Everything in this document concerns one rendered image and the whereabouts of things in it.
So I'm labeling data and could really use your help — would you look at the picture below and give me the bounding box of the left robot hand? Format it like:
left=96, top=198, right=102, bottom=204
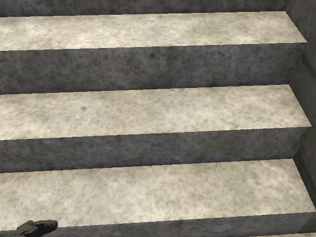
left=7, top=219, right=58, bottom=237

